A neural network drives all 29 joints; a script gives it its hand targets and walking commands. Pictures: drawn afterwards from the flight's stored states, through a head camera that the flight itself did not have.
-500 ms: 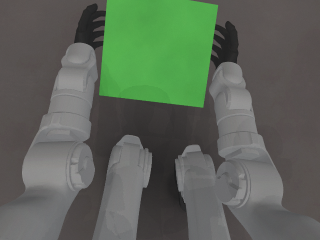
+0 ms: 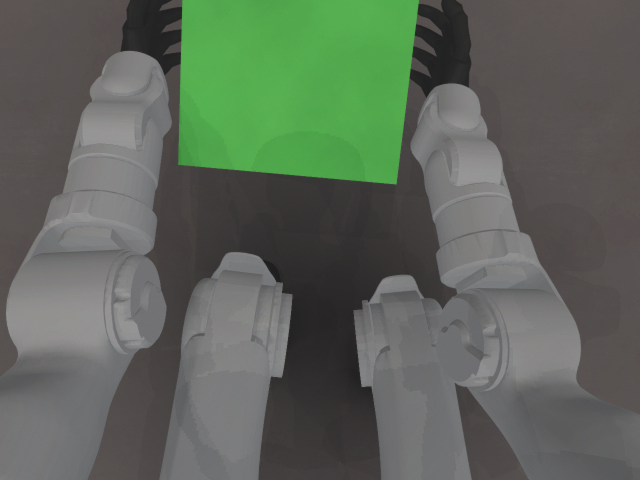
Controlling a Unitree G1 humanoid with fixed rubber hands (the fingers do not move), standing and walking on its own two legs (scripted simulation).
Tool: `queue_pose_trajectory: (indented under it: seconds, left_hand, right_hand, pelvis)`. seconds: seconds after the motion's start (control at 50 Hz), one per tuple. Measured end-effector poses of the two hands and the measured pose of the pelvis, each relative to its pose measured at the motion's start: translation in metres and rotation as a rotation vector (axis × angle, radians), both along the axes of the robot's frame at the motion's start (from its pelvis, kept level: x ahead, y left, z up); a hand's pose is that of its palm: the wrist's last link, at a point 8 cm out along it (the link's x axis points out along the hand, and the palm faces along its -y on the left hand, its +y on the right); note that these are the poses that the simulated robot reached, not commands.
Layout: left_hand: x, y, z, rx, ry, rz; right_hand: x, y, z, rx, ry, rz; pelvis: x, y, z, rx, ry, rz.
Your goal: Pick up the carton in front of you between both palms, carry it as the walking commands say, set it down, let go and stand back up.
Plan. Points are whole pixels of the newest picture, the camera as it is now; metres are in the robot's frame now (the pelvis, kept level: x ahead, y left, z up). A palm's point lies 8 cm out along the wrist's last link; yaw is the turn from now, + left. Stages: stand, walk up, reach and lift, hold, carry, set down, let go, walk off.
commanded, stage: set down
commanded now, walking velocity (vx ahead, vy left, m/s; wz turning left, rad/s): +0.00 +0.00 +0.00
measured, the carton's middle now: (298, 91) +0.51 +0.10 -0.24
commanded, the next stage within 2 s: none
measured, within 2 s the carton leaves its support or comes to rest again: rests again in 0.20 s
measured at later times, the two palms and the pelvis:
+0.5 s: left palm (158, 66) +0.50 +0.24 -0.18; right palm (447, 88) +0.52 -0.06 -0.17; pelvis +0.00 +0.00 -0.01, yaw +0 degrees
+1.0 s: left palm (132, 92) +0.47 +0.28 -0.21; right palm (461, 106) +0.51 -0.09 -0.20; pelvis -0.01 +0.00 -0.02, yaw +0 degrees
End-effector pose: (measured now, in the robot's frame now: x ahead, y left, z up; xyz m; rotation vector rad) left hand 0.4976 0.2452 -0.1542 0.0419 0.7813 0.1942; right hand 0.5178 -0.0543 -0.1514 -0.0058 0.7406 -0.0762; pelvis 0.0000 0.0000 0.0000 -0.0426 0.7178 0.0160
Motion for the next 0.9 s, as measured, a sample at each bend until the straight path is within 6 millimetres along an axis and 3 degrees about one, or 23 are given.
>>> queue_pose_trajectory:
  seconds: [0.28,0.8,0.9]
  left_hand:
    - [-0.006,-0.003,-0.020,-0.014,0.037,-0.029]
    - [-0.001,-0.002,-0.028,-0.062,0.012,-0.059]
    - [-0.010,0.008,-0.042,-0.046,0.006,-0.013]
  right_hand:
    - [-0.001,-0.006,-0.014,-0.014,0.027,0.034]
    - [0.006,-0.012,-0.022,-0.002,0.010,0.104]
    - [0.003,-0.018,-0.030,-0.035,0.012,0.131]
  pelvis:
    - [-0.003,-0.002,-0.007,0.005,-0.043,-0.008]
    - [-0.008,0.001,-0.016,0.005,-0.083,-0.011]
    - [-0.011,0.002,-0.018,0.000,-0.109,-0.008]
